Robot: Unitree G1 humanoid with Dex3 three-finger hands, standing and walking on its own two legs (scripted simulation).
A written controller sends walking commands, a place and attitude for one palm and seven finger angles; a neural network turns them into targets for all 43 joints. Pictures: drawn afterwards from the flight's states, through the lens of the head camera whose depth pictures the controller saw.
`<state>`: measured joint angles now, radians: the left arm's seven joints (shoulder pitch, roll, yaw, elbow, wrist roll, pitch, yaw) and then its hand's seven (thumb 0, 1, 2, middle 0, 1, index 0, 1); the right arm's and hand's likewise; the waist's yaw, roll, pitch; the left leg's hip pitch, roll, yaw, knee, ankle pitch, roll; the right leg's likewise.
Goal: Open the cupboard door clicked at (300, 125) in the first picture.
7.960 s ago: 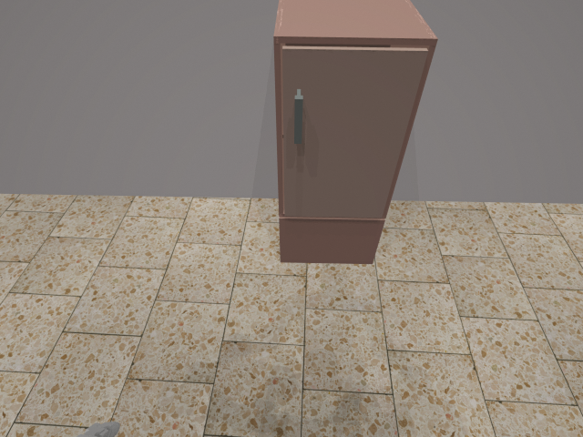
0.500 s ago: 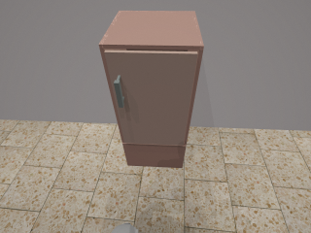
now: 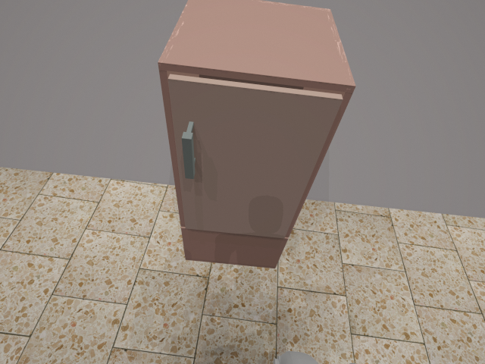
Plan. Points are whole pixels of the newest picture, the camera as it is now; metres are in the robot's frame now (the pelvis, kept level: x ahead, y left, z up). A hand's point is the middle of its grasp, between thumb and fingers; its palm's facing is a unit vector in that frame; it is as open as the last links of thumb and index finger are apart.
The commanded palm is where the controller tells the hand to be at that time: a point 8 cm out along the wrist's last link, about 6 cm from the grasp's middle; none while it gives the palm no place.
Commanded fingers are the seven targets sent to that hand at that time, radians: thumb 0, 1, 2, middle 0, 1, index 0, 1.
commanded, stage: come to a stop and stand still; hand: left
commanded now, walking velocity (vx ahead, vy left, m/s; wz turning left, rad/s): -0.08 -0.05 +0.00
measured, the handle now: (190, 150) +0.56 +0.17 -0.03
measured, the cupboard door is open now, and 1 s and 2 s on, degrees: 0 0 0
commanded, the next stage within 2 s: look again from close up in 0.88 s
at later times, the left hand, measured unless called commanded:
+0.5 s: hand out of the picture +0.06 +0.13 -0.18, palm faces +0.01 -0.98 -0.21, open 7.4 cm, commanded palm none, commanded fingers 0.00 0.90 0.90 -0.20 -0.30 -0.20 -0.30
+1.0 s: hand out of the picture -0.07 +0.09 -0.18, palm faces +0.08 -0.98 -0.16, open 7.4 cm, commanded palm none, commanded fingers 0.00 0.90 0.90 -0.20 -0.30 -0.20 -0.30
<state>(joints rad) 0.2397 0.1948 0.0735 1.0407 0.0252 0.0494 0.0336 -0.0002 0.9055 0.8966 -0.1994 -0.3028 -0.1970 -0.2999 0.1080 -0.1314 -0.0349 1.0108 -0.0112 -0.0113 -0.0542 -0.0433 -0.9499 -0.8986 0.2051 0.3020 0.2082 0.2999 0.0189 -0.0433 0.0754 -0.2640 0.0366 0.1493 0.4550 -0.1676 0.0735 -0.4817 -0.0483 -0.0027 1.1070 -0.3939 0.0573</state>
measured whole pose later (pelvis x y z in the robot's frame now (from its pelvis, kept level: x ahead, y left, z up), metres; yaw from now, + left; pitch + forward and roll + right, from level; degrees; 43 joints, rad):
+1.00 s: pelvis -0.04 -0.07 +0.00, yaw +3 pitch -2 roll -1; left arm 0.38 0.14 0.00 1.06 0.02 0.00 0.03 0.00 0.90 0.90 -0.20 -0.30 -0.20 -0.30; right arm 0.32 -0.14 0.00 1.08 -0.02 0.02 -0.01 0.00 -0.91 -0.90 0.20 0.30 0.20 0.30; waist -0.01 0.00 0.00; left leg -0.29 0.02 0.06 0.48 -0.15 0.03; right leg -0.19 -0.01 -0.09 0.45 -0.23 0.00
